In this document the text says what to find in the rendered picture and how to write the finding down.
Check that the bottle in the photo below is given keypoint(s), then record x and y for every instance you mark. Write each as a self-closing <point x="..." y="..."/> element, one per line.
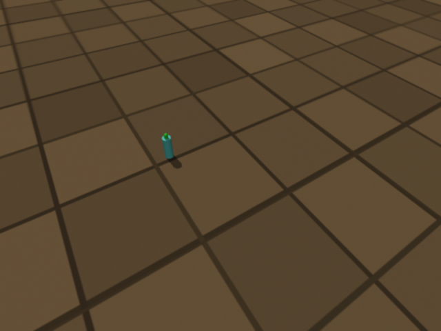
<point x="167" y="145"/>

